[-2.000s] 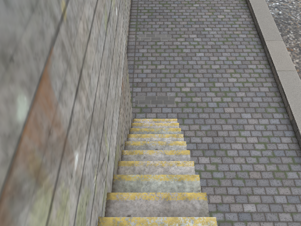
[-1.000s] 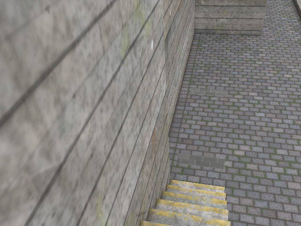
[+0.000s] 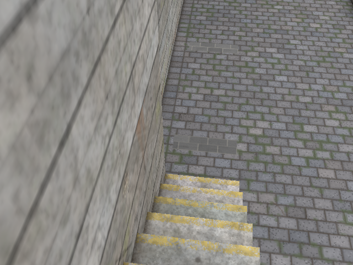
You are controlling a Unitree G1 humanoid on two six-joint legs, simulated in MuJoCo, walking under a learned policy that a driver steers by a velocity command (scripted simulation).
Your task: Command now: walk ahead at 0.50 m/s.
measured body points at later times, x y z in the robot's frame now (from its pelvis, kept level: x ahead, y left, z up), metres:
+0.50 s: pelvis +0.24 +0.00 -0.18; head +0.25 +0.05 +0.26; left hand +0.27 +0.23 -0.36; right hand +0.22 -0.25 -0.31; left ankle +0.21 +0.12 -0.92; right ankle +0.30 -0.15 -0.82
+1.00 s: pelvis +0.41 -0.11 -0.40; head +0.40 -0.13 +0.05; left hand +0.40 +0.15 -0.53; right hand +0.43 -0.37 -0.55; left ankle +0.45 +0.02 -0.92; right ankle +0.41 -0.20 -1.12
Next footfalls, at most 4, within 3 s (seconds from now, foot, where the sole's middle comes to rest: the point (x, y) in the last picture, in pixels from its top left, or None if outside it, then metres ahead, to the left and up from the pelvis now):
0.28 left None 0.25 0.12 -0.95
0.78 right None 0.45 -0.20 -1.16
1.16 left None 0.50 0.02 -1.16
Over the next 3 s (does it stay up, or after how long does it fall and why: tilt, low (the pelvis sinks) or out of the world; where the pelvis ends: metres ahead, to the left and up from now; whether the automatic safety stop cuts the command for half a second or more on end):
stays up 0.45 -0.12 -0.37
